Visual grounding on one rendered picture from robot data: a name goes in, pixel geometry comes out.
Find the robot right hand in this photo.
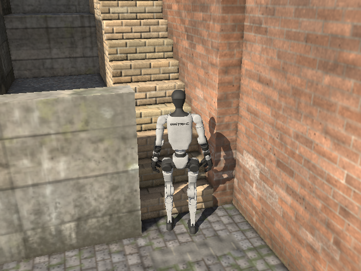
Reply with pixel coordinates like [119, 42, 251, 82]
[200, 159, 213, 172]

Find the robot left hand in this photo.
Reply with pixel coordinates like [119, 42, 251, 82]
[151, 160, 162, 173]

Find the robot left upper arm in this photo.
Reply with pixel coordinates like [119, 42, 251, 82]
[155, 115, 168, 146]

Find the right robot forearm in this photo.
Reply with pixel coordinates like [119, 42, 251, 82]
[200, 136, 211, 160]

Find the robot right upper arm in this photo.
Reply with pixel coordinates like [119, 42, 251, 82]
[191, 113, 206, 145]

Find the left robot forearm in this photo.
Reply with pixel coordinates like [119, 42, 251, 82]
[152, 138, 161, 161]

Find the right robot foot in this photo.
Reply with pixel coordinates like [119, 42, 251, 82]
[187, 219, 196, 234]

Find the humanoid robot torso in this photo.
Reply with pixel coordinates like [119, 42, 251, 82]
[166, 111, 193, 169]

